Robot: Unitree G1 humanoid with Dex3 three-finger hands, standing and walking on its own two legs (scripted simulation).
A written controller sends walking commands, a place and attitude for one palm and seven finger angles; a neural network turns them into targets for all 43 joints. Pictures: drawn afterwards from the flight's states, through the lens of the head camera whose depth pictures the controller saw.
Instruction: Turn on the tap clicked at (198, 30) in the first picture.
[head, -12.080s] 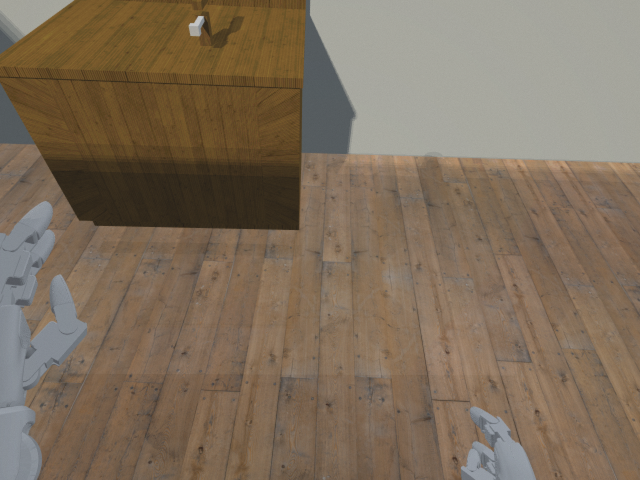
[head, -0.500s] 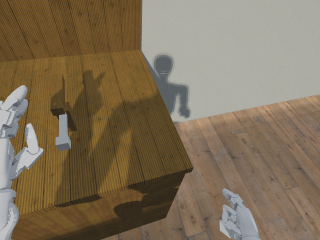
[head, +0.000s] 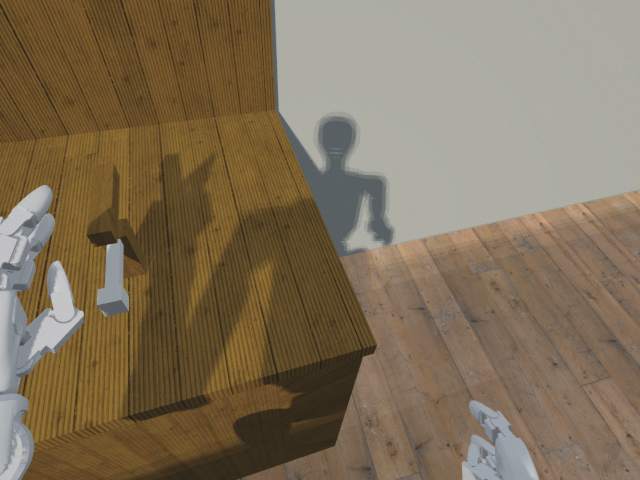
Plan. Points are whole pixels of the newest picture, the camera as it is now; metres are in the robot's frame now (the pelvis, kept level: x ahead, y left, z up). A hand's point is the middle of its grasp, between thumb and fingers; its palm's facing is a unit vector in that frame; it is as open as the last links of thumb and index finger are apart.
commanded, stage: look again from close up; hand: left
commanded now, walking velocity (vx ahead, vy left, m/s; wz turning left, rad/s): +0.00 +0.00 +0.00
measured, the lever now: (113, 300) +0.30 +0.29 +0.04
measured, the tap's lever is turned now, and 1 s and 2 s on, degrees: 0 0 0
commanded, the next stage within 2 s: shuffle to correct the standing spot in 0.12 s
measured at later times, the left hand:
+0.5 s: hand (85, 324) +0.21 +0.23 +0.17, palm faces +0.36 -0.85 -0.38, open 7.4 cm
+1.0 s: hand (42, 353) +0.18 +0.25 +0.17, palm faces +0.41 -0.79 -0.46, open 7.4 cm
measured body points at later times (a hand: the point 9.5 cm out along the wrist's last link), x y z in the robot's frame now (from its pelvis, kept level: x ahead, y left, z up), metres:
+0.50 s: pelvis -0.02 -0.02 +0.00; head +0.01 +0.00 +0.45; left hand +0.18 +0.27 +0.19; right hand +0.17 -0.24 -0.07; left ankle +0.03 +0.09 -0.74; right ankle -0.01 -0.14 -0.74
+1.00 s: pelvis -0.05 -0.02 -0.01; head -0.03 +0.00 +0.44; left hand +0.15 +0.29 +0.20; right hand +0.10 -0.26 -0.09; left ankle -0.01 +0.09 -0.74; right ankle -0.02 -0.14 -0.74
